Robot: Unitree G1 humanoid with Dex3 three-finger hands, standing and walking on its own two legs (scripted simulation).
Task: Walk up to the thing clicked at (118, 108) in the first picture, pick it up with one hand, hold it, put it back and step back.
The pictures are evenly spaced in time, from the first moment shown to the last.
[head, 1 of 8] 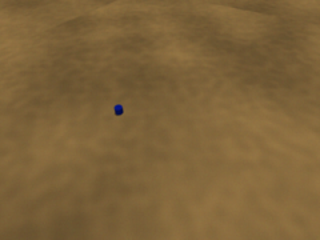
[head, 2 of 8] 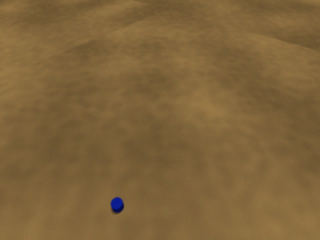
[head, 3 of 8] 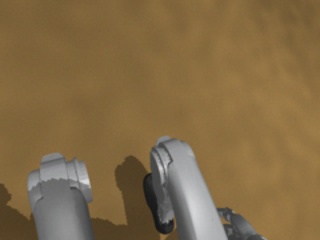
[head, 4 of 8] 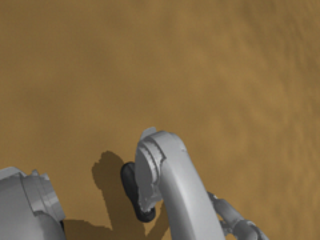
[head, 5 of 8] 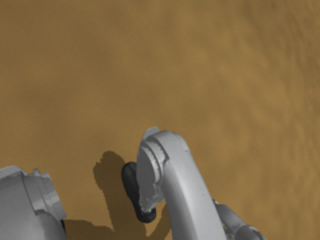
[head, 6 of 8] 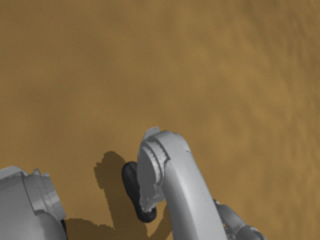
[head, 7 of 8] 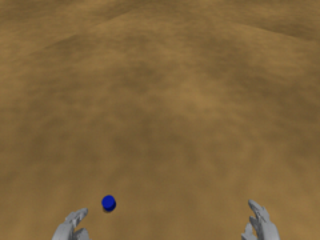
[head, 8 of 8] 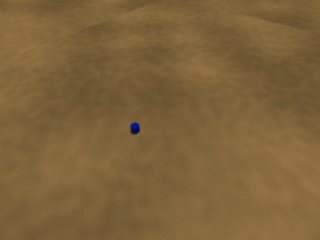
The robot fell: no
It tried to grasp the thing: no
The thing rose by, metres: 0.00
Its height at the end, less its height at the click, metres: +0.00
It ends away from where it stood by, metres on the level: 0.00
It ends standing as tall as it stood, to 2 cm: yes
